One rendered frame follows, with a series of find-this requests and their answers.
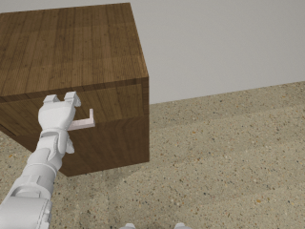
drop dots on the cabinet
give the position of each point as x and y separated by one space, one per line
78 49

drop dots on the left robot forearm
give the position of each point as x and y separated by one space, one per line
40 172

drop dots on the left robot upper arm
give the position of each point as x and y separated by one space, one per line
26 213

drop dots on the left robot shin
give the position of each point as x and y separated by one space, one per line
129 225

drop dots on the drawer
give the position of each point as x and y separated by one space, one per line
21 116

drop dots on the handle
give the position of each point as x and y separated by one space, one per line
83 123

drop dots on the robot left hand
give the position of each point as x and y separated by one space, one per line
59 114

